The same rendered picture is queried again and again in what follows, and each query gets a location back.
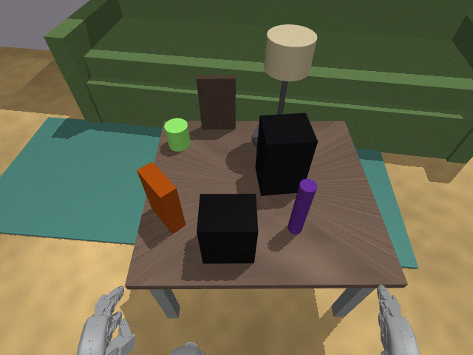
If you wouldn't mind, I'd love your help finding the coffee table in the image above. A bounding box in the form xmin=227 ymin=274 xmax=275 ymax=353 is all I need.
xmin=125 ymin=121 xmax=408 ymax=318

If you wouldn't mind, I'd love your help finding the right robot hand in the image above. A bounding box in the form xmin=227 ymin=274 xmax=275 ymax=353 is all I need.
xmin=377 ymin=285 xmax=421 ymax=355

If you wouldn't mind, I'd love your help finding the sofa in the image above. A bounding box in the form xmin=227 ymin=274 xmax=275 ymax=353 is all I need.
xmin=44 ymin=0 xmax=473 ymax=163

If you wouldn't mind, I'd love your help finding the left robot hand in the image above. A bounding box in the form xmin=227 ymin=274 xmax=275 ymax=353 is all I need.
xmin=77 ymin=286 xmax=135 ymax=355

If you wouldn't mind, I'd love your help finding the desk lamp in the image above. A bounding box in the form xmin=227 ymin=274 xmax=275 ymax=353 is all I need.
xmin=253 ymin=24 xmax=317 ymax=148

